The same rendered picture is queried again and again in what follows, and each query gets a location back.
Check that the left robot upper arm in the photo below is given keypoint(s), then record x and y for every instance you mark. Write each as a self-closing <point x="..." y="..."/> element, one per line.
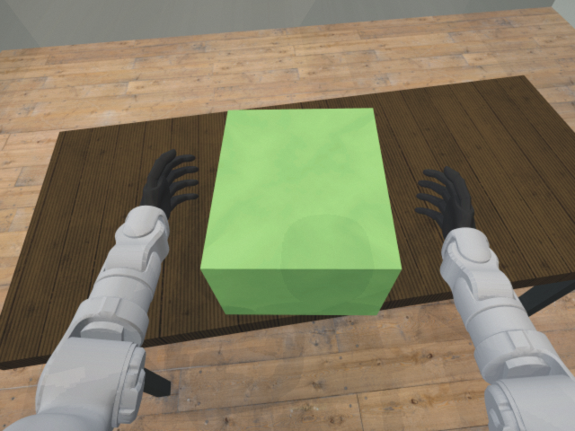
<point x="93" y="385"/>

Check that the carton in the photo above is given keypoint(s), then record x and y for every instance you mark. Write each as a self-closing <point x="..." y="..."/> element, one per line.
<point x="300" y="221"/>

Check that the robot left hand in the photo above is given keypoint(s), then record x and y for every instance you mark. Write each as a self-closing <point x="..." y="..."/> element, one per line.
<point x="159" y="188"/>

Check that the right robot upper arm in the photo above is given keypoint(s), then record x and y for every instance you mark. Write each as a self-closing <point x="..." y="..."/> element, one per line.
<point x="540" y="403"/>

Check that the table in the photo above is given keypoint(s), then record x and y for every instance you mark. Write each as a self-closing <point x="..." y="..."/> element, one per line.
<point x="514" y="151"/>

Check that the right robot forearm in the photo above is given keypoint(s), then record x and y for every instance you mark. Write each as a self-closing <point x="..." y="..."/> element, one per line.
<point x="507" y="345"/>

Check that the robot right hand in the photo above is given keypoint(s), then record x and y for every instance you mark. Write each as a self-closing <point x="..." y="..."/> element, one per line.
<point x="456" y="208"/>

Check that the left robot forearm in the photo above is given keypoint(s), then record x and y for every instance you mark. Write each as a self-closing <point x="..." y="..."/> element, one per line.
<point x="118" y="304"/>

